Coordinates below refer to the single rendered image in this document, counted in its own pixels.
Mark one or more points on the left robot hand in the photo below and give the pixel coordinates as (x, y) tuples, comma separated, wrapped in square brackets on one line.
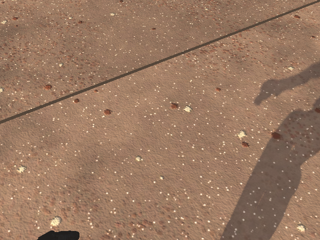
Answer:
[(61, 235)]

